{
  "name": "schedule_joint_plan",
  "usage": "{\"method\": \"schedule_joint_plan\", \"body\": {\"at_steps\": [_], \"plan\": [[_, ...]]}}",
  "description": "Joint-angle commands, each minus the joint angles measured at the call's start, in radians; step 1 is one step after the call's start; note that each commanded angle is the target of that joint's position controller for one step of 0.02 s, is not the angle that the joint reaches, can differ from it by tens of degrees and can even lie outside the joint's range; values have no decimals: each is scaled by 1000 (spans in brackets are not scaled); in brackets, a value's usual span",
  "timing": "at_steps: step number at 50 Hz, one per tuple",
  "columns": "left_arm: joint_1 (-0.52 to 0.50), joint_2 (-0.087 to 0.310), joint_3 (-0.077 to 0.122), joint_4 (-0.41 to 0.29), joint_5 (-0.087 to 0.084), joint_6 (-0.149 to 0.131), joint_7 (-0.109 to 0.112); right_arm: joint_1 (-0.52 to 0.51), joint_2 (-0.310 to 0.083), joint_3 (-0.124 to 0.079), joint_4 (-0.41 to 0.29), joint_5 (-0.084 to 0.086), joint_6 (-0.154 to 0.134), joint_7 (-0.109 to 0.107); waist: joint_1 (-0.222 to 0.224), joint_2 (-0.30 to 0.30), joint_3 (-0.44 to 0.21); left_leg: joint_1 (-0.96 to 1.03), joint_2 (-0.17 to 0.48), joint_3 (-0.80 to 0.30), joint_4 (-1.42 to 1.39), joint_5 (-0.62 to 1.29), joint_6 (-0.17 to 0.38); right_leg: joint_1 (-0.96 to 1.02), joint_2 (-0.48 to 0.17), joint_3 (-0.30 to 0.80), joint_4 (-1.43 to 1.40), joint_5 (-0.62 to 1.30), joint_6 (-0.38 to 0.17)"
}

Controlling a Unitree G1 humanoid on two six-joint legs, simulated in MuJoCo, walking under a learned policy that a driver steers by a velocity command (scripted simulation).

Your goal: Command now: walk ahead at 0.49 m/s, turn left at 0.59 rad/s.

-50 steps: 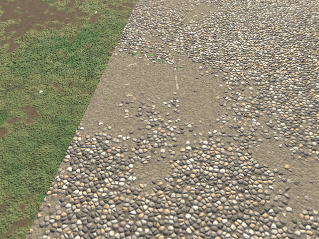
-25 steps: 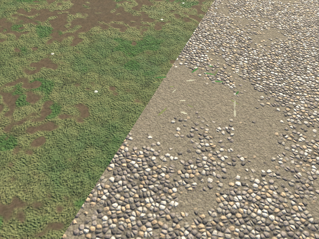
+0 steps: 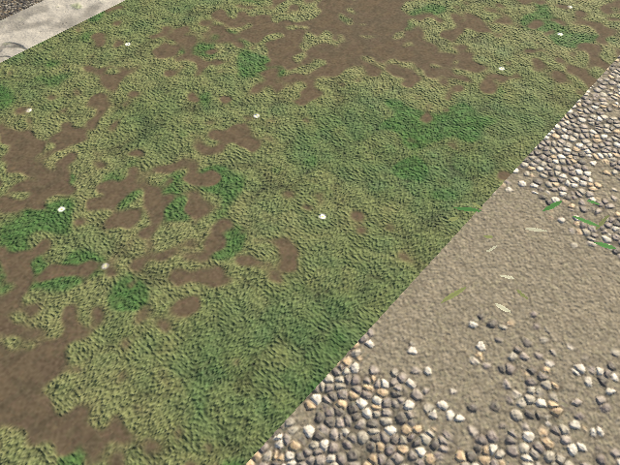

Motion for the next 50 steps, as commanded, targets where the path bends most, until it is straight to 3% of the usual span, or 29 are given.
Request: {"method": "schedule_joint_plan", "body": {"at_steps": [1,5,10,13,15,17,18,19,20,21,22,23,24,25,26,29,32,37,41,43,44,45,46,47,48,49,50], "plan": [[29,83,23,-21,1,-13,-5,31,-33,-15,-83,4,5,5,0,-113,-43,-179,123,-26,-5,57,-1,160,-282,261,-269,7,-166],[56,138,44,9,-5,-19,-5,-58,-32,-10,-146,-10,16,6,6,-80,-9,-277,147,-28,-140,171,-17,175,-307,142,-308,129,-193],[86,175,49,20,-9,1,2,-213,-27,-1,-201,-7,-2,40,61,-75,12,-253,125,49,-418,392,-11,233,-276,-21,-282,180,-147],[138,199,53,38,-24,18,1,-301,-25,3,-247,-4,1,57,93,-79,39,-240,109,88,-521,354,4,298,-302,-44,-263,148,-128],[166,213,56,55,-35,32,-1,-323,-32,2,-271,-5,1,63,89,-85,54,-225,84,109,-569,254,30,351,-330,-44,-232,187,-121],[156,236,59,61,-41,45,0,-267,-66,-14,-271,-13,0,64,33,-112,13,-101,25,154,-616,158,68,381,-336,-73,-111,464,-104],[139,237,56,62,-41,53,3,-137,-101,-37,-236,-16,-1,61,-49,-105,-60,86,-26,187,-683,204,94,355,-306,-115,58,617,-82],[155,201,41,58,-29,53,8,39,-168,-72,-182,-14,2,48,-123,-76,-162,370,-43,162,-680,254,122,215,-259,-146,286,595,-46],[211,105,5,13,4,37,0,161,-297,-102,-165,-21,6,30,-116,153,-289,756,233,-274,-689,242,249,-186,-153,-158,695,77,21],[235,85,-8,18,-14,3,-12,172,-289,-88,-173,-15,-1,33,-88,214,-446,853,396,-708,-892,158,367,-374,-32,44,923,-459,35],[131,175,19,0,-59,-11,-19,143,-208,-62,-169,-25,-12,44,-115,96,-349,785,365,-585,-913,178,305,-465,-86,125,980,-401,18],[71,161,14,-23,-66,-14,-18,79,-175,-52,-170,-24,-17,46,-88,84,-227,639,326,-419,-908,260,267,-480,-127,105,936,-319,3],[61,149,13,-13,-47,-7,-11,-3,-134,-39,-176,-22,-20,47,-47,14,-159,495,285,-293,-919,341,234,-433,-171,106,865,-243,4],[80,148,20,-1,-34,7,-8,-54,-96,-28,-182,-27,-26,48,-10,25,-125,391,249,-206,-952,381,211,-365,-200,118,806,-189,6],[115,134,20,12,-35,25,-11,-76,-87,-26,-180,-32,-34,48,16,42,-116,326,233,-162,-991,380,203,-304,-211,123,785,-147,11],[129,97,19,23,-36,61,-5,-71,-100,-33,-145,-41,-62,41,38,23,-70,271,223,-47,-1065,453,205,-313,-198,135,728,-47,33],[54,84,22,0,-35,64,-1,-28,-98,-34,-107,-50,-66,23,10,14,-17,313,214,47,-1089,469,177,-405,-161,185,592,88,44],[-67,51,10,-44,-26,53,-27,-14,-119,-37,-71,-42,-64,5,-37,15,38,374,217,162,-1119,437,132,-396,-125,122,320,282,27],[-155,38,0,-104,-24,49,-54,37,-134,-45,-28,-29,-42,-3,-73,5,74,523,264,204,-1059,524,120,-458,-116,70,226,194,-6],[-164,47,3,-133,-27,48,-69,23,-150,-49,-24,-23,-25,-10,-57,19,63,570,278,227,-989,690,103,-436,-94,26,204,94,-34],[-144,60,9,-141,-28,50,-73,7,-166,-53,-29,-23,-17,-14,-37,39,35,576,276,245,-930,863,89,-376,-64,-10,202,43,-53],[-101,80,19,-141,-29,53,-73,-2,-183,-56,-34,-21,-9,-20,-10,65,-10,581,272,259,-847,1048,76,-293,-25,-46,213,-11,-74],[1,114,38,-125,-31,57,-71,-15,-194,-58,-38,-21,-1,-25,48,76,-72,560,258,273,-703,1171,60,-155,17,-67,210,-42,-100],[158,170,68,-93,-32,58,-59,-33,-196,-55,-44,-16,2,-29,136,49,-155,460,215,294,-482,1125,27,88,51,-52,138,21,-140],[290,267,97,-75,-29,69,-33,-6,-150,-34,-66,-36,-12,-28,172,-103,-258,198,154,293,-151,703,-17,394,-125,227,121,64,-211],[250,322,102,-102,-34,60,-33,93,-19,8,-105,-47,-47,-4,54,-318,-395,-225,-85,130,221,-204,-81,728,-370,835,-15,-77,-434],[282,238,80,-102,-28,58,-34,-24,-113,-8,-120,-14,-89,16,140,-182,-430,-338,-36,-55,257,-178,-42,747,-359,874,-116,-176,-391]]}}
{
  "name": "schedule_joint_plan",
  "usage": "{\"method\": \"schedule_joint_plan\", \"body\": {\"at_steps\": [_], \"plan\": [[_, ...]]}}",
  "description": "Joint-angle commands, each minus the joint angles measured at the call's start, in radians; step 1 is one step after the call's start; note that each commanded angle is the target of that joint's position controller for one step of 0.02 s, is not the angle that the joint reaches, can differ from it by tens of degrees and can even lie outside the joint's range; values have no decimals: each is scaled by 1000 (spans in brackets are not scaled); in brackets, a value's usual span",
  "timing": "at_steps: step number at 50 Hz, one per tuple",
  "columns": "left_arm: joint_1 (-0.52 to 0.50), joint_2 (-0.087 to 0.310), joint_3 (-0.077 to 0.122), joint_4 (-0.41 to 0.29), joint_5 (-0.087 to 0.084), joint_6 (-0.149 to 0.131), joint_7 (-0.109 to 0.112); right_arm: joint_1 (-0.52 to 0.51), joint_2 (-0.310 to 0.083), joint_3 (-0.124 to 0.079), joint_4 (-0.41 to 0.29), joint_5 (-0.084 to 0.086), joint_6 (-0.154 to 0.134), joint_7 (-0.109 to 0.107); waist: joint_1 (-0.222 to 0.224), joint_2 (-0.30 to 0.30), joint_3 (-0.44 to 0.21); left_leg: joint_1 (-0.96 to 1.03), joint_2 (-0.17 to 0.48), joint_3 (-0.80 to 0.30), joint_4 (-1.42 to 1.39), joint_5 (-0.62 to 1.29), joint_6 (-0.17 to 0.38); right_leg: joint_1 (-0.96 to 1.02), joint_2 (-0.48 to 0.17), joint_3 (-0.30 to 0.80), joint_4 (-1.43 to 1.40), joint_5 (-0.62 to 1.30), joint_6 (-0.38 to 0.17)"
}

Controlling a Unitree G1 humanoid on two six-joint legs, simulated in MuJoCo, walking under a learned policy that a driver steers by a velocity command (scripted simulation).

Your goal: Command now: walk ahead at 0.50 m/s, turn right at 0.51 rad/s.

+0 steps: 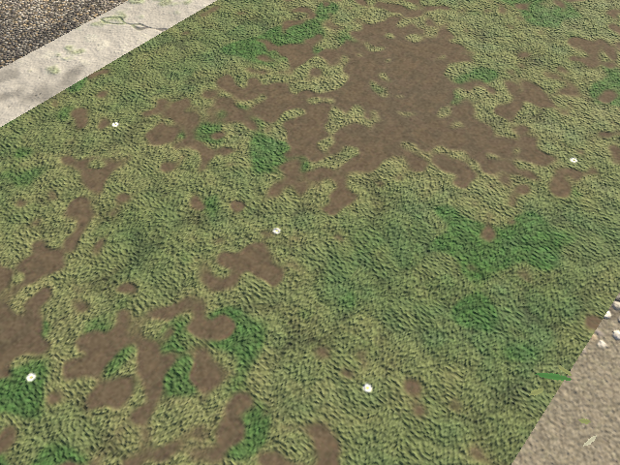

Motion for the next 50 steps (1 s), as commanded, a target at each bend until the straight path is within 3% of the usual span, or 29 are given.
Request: {"method": "schedule_joint_plan", "body": {"at_steps": [1,2,3,4,6,9,12,15,17,19,20,21,22,23,24,25,27,29,33,38,40,41,42,43,44,45,46,48,50], "plan": [[288,173,56,-14,5,-9,19,-93,-136,-11,-164,44,-90,29,139,-87,-297,-689,-19,-217,459,18,42,835,-344,708,-346,-91,-258],[213,148,46,-27,1,-12,17,-116,-120,-7,-170,28,-94,22,81,29,-181,-656,27,-201,352,85,46,652,-300,585,-354,22,-221],[155,113,36,-45,3,-14,20,-119,-134,-16,-166,0,-87,13,46,30,-141,-590,58,-194,264,119,37,531,-267,507,-365,128,-204],[126,105,31,-63,13,-13,24,-97,-135,-21,-166,-9,-74,13,15,8,-116,-526,73,-195,229,139,28,443,-238,464,-388,191,-201],[117,120,36,-71,11,-15,32,-69,-113,-20,-168,-19,-52,11,-10,-8,-97,-491,77,-172,147,164,-3,353,-210,408,-414,287,-205],[152,158,46,-62,6,-14,51,-146,-81,-7,-196,-24,-36,5,8,-21,-66,-493,56,-140,-35,293,-47,275,-169,326,-419,351,-183],[182,167,50,-49,-1,10,68,-253,-55,4,-218,-25,-41,8,49,-65,-65,-399,-20,-111,-284,483,-54,235,-94,253,-340,466,-108],[228,168,52,-35,-7,37,79,-311,-72,-2,-235,-8,-44,20,77,-99,-101,-344,-78,-120,-410,542,-50,287,-104,321,-266,409,-68],[219,156,50,-43,-5,50,87,-300,-104,-16,-236,-7,-48,26,60,-112,-114,-327,-86,-156,-477,494,-29,356,-124,404,-192,365,-48],[156,145,49,-72,-3,54,93,-220,-124,-29,-219,-14,-59,28,3,-130,-135,-235,-69,-160,-564,537,10,382,-109,443,-83,356,-10],[139,111,38,-93,3,51,91,-152,-153,-37,-212,-30,-65,22,-28,-100,-202,-75,9,-194,-587,682,55,340,-58,413,54,308,29],[195,43,16,-116,27,47,89,-75,-212,-45,-217,-51,-61,11,-21,89,-333,212,245,-387,-500,1097,144,158,34,313,338,-139,83],[381,61,8,-114,6,42,77,-33,-215,-48,-196,-46,-40,14,42,351,-484,434,479,-719,-499,1119,353,-59,100,257,581,-595,125],[390,167,32,-76,-4,51,73,-83,-162,-41,-220,-19,-22,13,30,219,-446,341,453,-732,-544,825,345,-117,8,258,699,-494,157],[265,205,46,-91,-9,71,77,-118,-102,-23,-240,-18,-6,3,-6,139,-326,244,371,-576,-565,657,288,-155,-23,209,736,-406,180],[211,196,49,-102,-7,93,83,-164,-79,-10,-241,-22,11,0,2,85,-238,114,306,-468,-600,557,254,-151,-50,182,710,-350,192],[200,149,44,-118,-4,122,88,-221,-104,-13,-231,-29,27,-4,36,128,-122,-112,218,-318,-672,470,224,-60,-78,133,618,-285,195],[213,100,33,-121,0,124,90,-228,-116,-21,-219,-34,27,-5,40,155,-115,-152,195,-225,-700,522,235,-5,-73,89,525,-258,194],[146,86,23,-149,11,117,78,-229,-144,-36,-199,-20,36,-10,18,136,-180,-85,259,-176,-695,589,270,48,-116,79,338,-184,178],[140,119,37,-148,6,112,47,-222,-201,-58,-171,19,40,6,20,171,-151,-139,280,-159,-769,83,219,183,-103,6,123,-175,102],[195,112,42,-114,6,105,38,-233,-198,-58,-158,33,41,11,58,140,-135,-175,269,-120,-731,-22,179,295,-77,-39,-39,-127,58],[257,112,49,-76,7,101,39,-226,-172,-53,-150,32,44,10,76,112,-131,-223,235,-79,-668,-77,148,384,-47,-58,-97,-135,36],[346,129,60,-37,2,96,46,-230,-119,-40,-147,23,46,14,101,19,-110,-320,172,0,-486,-116,95,483,-68,23,-188,-211,-4],[416,209,76,-36,2,86,60,-262,-32,-14,-171,-3,41,30,109,-238,-64,-593,52,96,-62,-158,9,590,-312,419,-315,-317,-105],[366,294,82,-85,21,56,50,-319,-81,-29,-225,9,16,32,100,-261,-8,-818,-45,-87,67,-146,15,527,-425,802,-474,-569,-245],[308,237,67,-102,29,28,49,-351,-149,-46,-228,32,-8,37,89,-176,37,-836,7,-161,103,-17,41,504,-413,750,-524,-572,-224],[264,197,52,-104,22,11,53,-319,-170,-54,-212,30,-22,41,51,-159,51,-838,26,-164,72,111,49,507,-381,657,-504,-457,-183],[241,159,38,-105,11,9,61,-292,-157,-55,-173,-10,-35,37,33,-115,15,-748,41,-155,-10,253,25,504,-306,504,-477,-225,-124],[279,149,34,-97,15,6,72,-307,-125,-48,-166,-10,-37,43,37,-99,-17,-680,13,-135,-72,367,1,505,-261,417,-471,-54,-105]]}}
Over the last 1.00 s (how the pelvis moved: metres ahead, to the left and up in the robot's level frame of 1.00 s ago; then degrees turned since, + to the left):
0.55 0.10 -0.02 0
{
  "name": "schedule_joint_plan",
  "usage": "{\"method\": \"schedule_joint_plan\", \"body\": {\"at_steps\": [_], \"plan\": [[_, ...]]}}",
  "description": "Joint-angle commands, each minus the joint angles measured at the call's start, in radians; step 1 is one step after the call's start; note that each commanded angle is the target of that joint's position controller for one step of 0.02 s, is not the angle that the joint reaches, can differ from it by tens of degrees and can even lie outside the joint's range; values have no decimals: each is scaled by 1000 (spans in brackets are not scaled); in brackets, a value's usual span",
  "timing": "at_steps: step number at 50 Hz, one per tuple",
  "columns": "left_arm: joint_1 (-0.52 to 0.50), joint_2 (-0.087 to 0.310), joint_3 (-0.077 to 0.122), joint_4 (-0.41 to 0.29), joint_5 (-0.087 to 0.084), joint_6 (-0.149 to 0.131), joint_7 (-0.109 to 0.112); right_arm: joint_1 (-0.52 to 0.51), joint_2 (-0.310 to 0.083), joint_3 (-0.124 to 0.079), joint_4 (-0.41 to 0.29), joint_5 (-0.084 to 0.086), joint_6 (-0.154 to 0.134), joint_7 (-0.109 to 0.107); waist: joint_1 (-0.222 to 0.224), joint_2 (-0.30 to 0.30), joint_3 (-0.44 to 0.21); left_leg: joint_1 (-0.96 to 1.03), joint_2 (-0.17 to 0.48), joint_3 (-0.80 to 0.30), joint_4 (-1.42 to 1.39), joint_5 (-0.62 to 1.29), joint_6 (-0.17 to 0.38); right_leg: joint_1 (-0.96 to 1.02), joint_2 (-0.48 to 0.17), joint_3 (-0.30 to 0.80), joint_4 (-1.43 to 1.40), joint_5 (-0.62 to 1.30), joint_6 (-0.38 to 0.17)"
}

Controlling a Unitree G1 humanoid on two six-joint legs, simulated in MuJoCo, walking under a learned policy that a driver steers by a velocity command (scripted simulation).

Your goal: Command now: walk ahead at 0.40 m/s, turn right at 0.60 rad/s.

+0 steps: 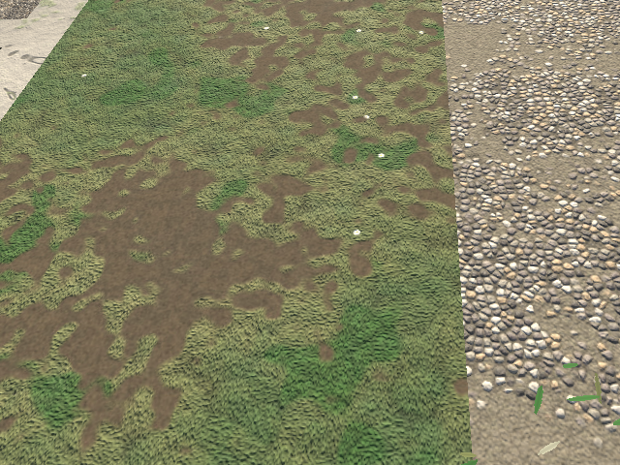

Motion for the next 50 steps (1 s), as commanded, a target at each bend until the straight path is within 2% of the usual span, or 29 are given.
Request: {"method": "schedule_joint_plan", "body": {"at_steps": [1,4,8,10,12,14,15,16,17,18,19,20,21,23,25,28,31,33,35,36,37,38,39,40,41,42,44,46,50], "plan": [[-18,168,43,-72,-1,-30,20,-137,-62,-13,-84,-7,-33,5,-5,-144,43,-207,3,-31,-98,165,-27,152,-206,280,-243,102,-153],[23,176,48,-52,-6,-27,29,-198,-31,1,-94,2,-32,13,21,-165,59,-126,-28,-27,-261,247,-45,113,-175,229,-231,147,-134],[67,187,55,-20,-20,-18,32,-283,-25,13,-124,12,-40,29,57,-180,92,-68,-41,-25,-391,248,-47,102,-188,249,-199,159,-138],[58,180,52,-6,-16,-11,35,-266,-29,15,-117,5,-47,38,54,-191,95,-11,-43,-7,-441,260,-28,122,-195,233,-152,291,-117],[44,180,53,4,-9,-4,36,-213,-50,7,-102,-1,-53,42,35,-218,69,59,-51,13,-459,236,7,160,-203,223,-80,470,-87],[5,165,45,-5,-11,-6,36,-68,-85,-8,-56,-21,-57,33,-41,-204,-29,264,-86,64,-531,320,63,174,-140,163,106,769,-40],[6,137,34,-18,6,-10,36,55,-127,-14,-35,-32,-60,29,-87,-154,-154,512,18,-36,-478,564,123,69,-93,135,291,664,2],[124,71,11,-22,21,-17,34,176,-208,-28,-14,-51,-53,25,-66,121,-345,903,278,-374,-409,860,301,-240,31,87,688,146,79],[214,94,11,12,12,-24,25,203,-159,-16,19,-15,-38,36,-46,260,-446,972,374,-636,-516,837,402,-360,91,119,879,-366,115],[122,177,32,10,-5,-21,20,125,-124,-7,-5,18,-24,34,-58,143,-309,835,322,-545,-548,634,355,-416,23,120,940,-327,119],[0,189,33,-17,-4,-19,22,51,-91,5,-24,19,-12,27,-64,58,-185,696,263,-431,-566,552,308,-444,-14,80,910,-269,118],[-78,181,33,-37,11,-16,29,7,-71,15,-32,15,-4,22,-54,-8,-93,555,218,-358,-592,571,285,-443,-37,55,846,-229,121],[-104,175,37,-56,21,-10,37,-5,-84,11,-34,8,1,15,-36,-8,-64,461,192,-330,-616,573,271,-399,-56,52,781,-188,120],[-78,120,25,-60,18,0,46,-16,-111,0,-34,-5,12,5,-2,49,-59,354,148,-283,-645,576,263,-311,-48,32,646,-174,124],[-86,99,18,-65,17,3,56,-12,-130,-10,-36,-6,23,-5,1,71,-86,323,144,-275,-643,606,273,-275,-28,17,536,-168,135],[-134,106,18,-75,16,14,56,-14,-148,-22,-44,15,50,-24,-11,70,-120,283,125,-294,-650,383,246,-218,-8,26,420,-37,138],[-202,107,19,-101,12,19,48,-9,-143,-23,-49,22,75,-33,-31,87,-84,246,99,-346,-655,123,216,-186,13,32,316,4,135],[-220,111,23,-113,7,7,39,-2,-138,-22,-53,22,87,-36,-33,101,-68,263,92,-394,-623,91,200,-160,25,33,214,6,126],[-181,115,31,-104,4,-11,31,-13,-122,-16,-62,29,97,-41,2,101,-65,260,56,-415,-552,110,154,-48,21,23,3,115,102],[-160,160,44,-106,13,-15,35,16,-86,-4,-64,27,99,-43,-2,54,-83,209,14,-385,-469,10,103,49,-84,88,-59,155,63],[-190,237,59,-129,37,-6,45,63,-22,13,-73,15,95,-40,-48,-182,-88,72,-104,-227,-236,-245,36,125,-313,305,-95,303,-42],[-190,238,63,-124,70,-1,35,66,-80,-5,-96,14,83,-40,-49,-333,-78,-26,-143,-112,-26,-416,-3,56,-434,477,-123,422,-179],[-219,182,47,-141,61,-5,33,96,-146,-27,-74,13,83,-40,-52,-245,-71,-26,-93,-135,126,-376,-32,44,-413,429,-117,420,-202],[-261,142,37,-145,45,-6,33,110,-160,-39,-53,21,94,-41,-64,-186,-48,-34,-81,-126,192,-314,-52,32,-347,316,-98,406,-162],[-293,131,33,-151,32,-5,34,127,-143,-40,-35,20,110,-48,-72,-157,-41,-41,-71,-110,239,-261,-73,34,-294,235,-86,384,-127],[-303,128,31,-148,23,-3,36,122,-124,-37,-40,19,122,-48,-65,-163,-25,-55,-65,-102,272,-221,-92,29,-280,188,-81,427,-125],[-286,133,34,-137,28,4,41,84,-82,-25,-70,26,129,-42,-48,-181,-17,-46,-56,-55,227,-171,-115,29,-247,102,-88,469,-132],[-252,144,42,-124,29,13,48,29,-60,-14,-107,27,128,-35,-15,-204,-35,-52,-37,-35,135,-160,-128,93,-267,82,-84,484,-151],[-257,192,64,-113,20,23,44,-5,-43,-2,-149,20,128,-14,1,-220,-71,84,-7,17,-62,-173,-106,84,-303,30,-71,490,-162]]}}
Over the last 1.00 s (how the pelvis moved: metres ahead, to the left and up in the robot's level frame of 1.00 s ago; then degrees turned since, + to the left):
0.32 -0.05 0.03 -37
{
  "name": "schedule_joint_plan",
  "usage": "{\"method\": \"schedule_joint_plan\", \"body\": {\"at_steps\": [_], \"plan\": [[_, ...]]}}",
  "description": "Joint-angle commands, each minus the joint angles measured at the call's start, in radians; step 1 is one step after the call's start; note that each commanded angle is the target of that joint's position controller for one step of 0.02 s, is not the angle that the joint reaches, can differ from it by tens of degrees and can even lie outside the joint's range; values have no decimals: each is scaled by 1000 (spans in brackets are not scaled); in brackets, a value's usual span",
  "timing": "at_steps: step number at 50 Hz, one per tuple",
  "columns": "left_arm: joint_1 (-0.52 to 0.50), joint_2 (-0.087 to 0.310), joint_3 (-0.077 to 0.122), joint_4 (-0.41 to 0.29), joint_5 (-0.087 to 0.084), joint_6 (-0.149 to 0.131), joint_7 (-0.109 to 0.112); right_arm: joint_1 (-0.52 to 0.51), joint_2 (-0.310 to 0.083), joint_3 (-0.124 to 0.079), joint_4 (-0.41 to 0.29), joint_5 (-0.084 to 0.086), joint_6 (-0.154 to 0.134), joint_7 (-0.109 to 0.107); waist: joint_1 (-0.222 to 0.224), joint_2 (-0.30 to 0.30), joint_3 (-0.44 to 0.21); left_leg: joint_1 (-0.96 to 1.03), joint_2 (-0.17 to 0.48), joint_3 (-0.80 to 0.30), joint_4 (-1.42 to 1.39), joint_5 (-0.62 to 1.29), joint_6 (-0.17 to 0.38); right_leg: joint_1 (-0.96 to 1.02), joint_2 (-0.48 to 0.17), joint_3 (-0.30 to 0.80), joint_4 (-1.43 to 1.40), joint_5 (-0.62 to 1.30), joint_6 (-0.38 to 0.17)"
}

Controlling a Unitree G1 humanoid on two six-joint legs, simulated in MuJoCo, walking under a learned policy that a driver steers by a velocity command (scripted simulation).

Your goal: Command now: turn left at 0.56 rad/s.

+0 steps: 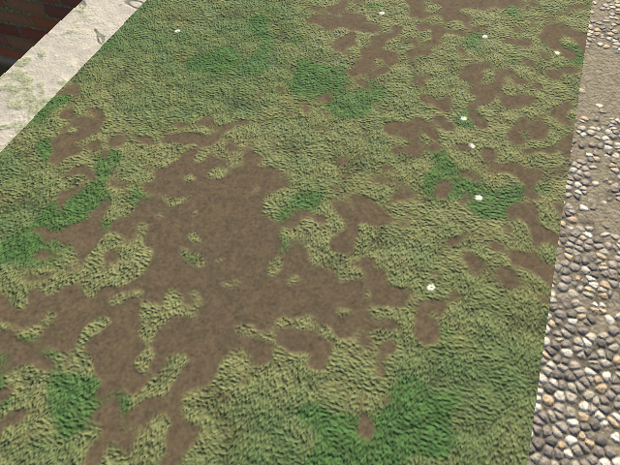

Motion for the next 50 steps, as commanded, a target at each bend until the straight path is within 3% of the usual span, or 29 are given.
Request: {"method": "schedule_joint_plan", "body": {"at_steps": [1,4,6,7,8,9,10,11,12,13,14,16,20,23,27,29,31,32,33,34,35,36,37,38,40,43,46,50], "plan": [[-8,207,67,-52,-9,-5,-1,-45,-49,-4,-108,-2,-11,15,25,-215,-146,33,10,57,-131,0,16,164,-247,139,-92,413,-215],[-14,219,74,-39,-31,-8,-11,-27,-64,-14,-120,0,-2,28,11,-224,-140,109,-1,92,-289,45,62,160,-268,125,-52,385,-194],[-16,201,72,-23,-50,-9,-12,50,-67,-25,-97,-2,-1,32,-32,-194,-146,267,-39,116,-511,214,120,95,-234,63,52,304,-120],[42,163,63,-1,-36,-12,-16,90,-117,-42,-91,-3,-4,21,-33,-75,-156,420,7,9,-587,400,163,-34,-179,-15,192,152,-36],[34,80,31,-51,29,-11,-22,112,-253,-70,-113,-12,-11,1,-1,286,-163,595,305,-391,-573,836,307,-361,-38,-92,533,-428,80],[-69,128,43,-79,13,-15,-11,118,-242,-60,-131,-52,-35,13,-84,228,-206,501,391,-495,-605,837,482,-437,33,81,706,-507,93],[-97,168,55,-76,-12,-10,-4,86,-211,-49,-126,-58,-54,17,-76,139,-166,457,335,-411,-626,724,457,-442,16,123,765,-433,82],[-88,176,61,-64,-16,-6,4,33,-180,-42,-121,-38,-62,11,-44,106,-128,431,271,-344,-627,634,397,-449,5,136,747,-339,73],[-74,174,65,-45,-8,-2,13,-6,-145,-30,-125,-16,-60,3,-28,81,-119,422,231,-310,-623,590,354,-448,-3,143,721,-274,76],[-54,175,68,-41,-3,1,16,-33,-135,-23,-129,-6,-54,-4,-10,94,-116,386,206,-286,-624,612,342,-413,6,141,718,-222,85],[-41,167,67,-36,-4,-2,12,-33,-130,-18,-130,-10,-50,-10,-2,103,-131,371,190,-277,-625,632,341,-381,22,135,729,-185,90],[-27,148,62,-28,-11,-6,6,-18,-128,-17,-126,-18,-48,-18,-2,94,-155,388,176,-273,-622,626,343,-363,39,135,683,-143,96],[-75,124,49,-38,-14,-10,1,5,-152,-25,-119,-12,-43,-29,-26,100,-143,405,163,-327,-616,503,337,-337,55,153,477,-115,105],[-95,126,48,-42,-18,-17,-9,-2,-165,-30,-124,-13,-39,-27,-34,116,-125,356,155,-387,-616,409,340,-268,72,164,368,-132,100],[-92,134,51,-44,-27,-32,-23,-17,-170,-33,-129,-10,-32,-17,-37,127,-127,339,145,-471,-588,457,339,-176,97,171,250,-167,83],[-74,135,53,-41,-31,-41,-31,-29,-168,-34,-133,-3,-28,-15,-28,133,-137,354,133,-508,-563,514,329,-123,104,170,157,-154,70],[-16,135,59,-20,-29,-48,-37,-62,-156,-30,-141,12,-21,-20,16,122,-145,321,87,-502,-517,486,281,12,99,149,-63,12,47],[5,169,69,-15,-21,-48,-34,-43,-127,-23,-144,10,-21,-25,12,77,-165,242,44,-466,-460,343,231,134,11,198,-107,123,15],[-9,227,77,-33,-5,-38,-25,28,-66,-7,-136,-8,-23,-21,-38,-152,-190,114,-74,-309,-243,-23,167,243,-201,386,-117,325,-73],[-11,254,82,-28,27,-35,-32,16,-131,-31,-157,3,-33,-23,-37,-323,-124,-65,-169,-162,-53,-281,111,182,-340,580,-136,461,-241],[-41,203,69,-45,16,-38,-31,49,-201,-54,-133,-11,-36,-24,-41,-217,-115,-81,-91,-163,129,-235,70,158,-355,537,-132,431,-275],[-80,157,55,-52,7,-37,-26,55,-209,-64,-110,-3,-30,-23,-50,-167,-98,-83,-78,-148,193,-166,51,137,-288,434,-120,379,-235],[-103,143,49,-60,-3,-34,-22,72,-180,-61,-87,-1,-17,-27,-55,-140,-87,-89,-71,-133,234,-111,31,135,-228,352,-113,319,-197],[-109,137,45,-58,-14,-31,-17,71,-157,-56,-87,-2,-8,-26,-45,-145,-72,-115,-66,-122,270,-65,14,141,-213,312,-110,334,-194],[-50,144,44,-42,-11,-22,-5,29,-108,-38,-112,7,-8,-15,-6,-173,-75,-147,-38,-50,205,21,6,169,-172,248,-170,90,-187],[38,178,55,-22,-12,-20,5,-61,-90,-23,-159,6,-25,0,61,-207,-70,-203,2,-16,64,30,7,261,-211,282,-234,-154,-200],[48,214,68,-15,-22,-32,-6,-76,-66,-8,-174,-5,-43,16,67,-190,-66,-141,36,17,-74,21,34,249,-240,246,-258,-187,-194],[34,240,78,-3,-42,-50,-34,-45,-60,-1,-168,-1,-55,34,42,-190,-27,41,36,80,-251,19,95,122,-240,151,-268,-186,-179]]}}
Over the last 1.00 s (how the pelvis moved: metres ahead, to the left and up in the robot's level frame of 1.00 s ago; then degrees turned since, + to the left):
0.26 0.00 0.00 15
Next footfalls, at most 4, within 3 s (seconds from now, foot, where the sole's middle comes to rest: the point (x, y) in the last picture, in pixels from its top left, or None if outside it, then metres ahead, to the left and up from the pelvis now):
0.14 left None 0.03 0.14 -0.78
0.64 right None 0.11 -0.06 -0.78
1.10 left None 0.00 0.20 -0.78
1.56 right None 0.39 0.34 -0.78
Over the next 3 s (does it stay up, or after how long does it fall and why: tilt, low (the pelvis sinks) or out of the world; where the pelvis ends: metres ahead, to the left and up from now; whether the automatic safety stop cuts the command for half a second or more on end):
stays up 0.43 1.02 0.00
